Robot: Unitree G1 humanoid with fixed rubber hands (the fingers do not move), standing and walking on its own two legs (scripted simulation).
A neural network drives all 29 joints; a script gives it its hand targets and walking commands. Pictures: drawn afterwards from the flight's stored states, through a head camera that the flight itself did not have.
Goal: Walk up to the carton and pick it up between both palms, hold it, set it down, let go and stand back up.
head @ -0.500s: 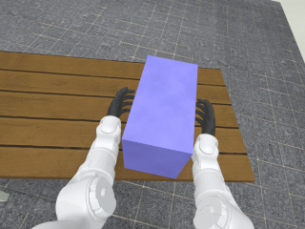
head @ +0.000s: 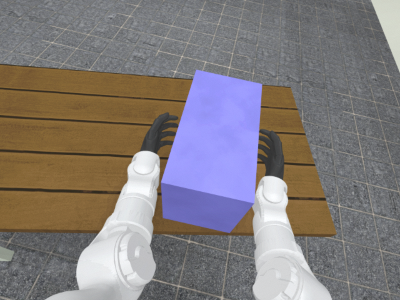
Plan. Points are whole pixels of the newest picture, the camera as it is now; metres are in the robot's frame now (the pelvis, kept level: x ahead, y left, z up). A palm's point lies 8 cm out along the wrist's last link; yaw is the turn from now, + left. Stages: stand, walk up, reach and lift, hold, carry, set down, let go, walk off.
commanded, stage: set down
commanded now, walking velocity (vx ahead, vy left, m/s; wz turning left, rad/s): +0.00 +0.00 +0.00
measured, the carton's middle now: (212, 150) +0.46 -0.02 -0.03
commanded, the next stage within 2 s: none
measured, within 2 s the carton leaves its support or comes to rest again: neither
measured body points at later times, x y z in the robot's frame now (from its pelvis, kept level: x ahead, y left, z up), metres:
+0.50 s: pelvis +0.00 +0.00 +0.00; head +0.09 +0.04 +0.44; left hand +0.44 +0.11 +0.02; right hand +0.40 -0.14 +0.03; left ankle +0.01 +0.11 -0.75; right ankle -0.02 -0.13 -0.75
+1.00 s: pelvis -0.01 +0.01 -0.03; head +0.12 +0.04 +0.40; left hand +0.47 +0.15 -0.02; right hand +0.42 -0.15 -0.03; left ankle +0.01 +0.11 -0.75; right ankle -0.02 -0.13 -0.75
